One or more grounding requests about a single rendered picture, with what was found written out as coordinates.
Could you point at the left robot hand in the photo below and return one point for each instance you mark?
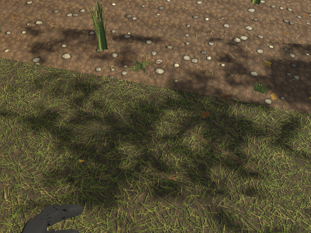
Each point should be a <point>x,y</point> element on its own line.
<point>50,216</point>

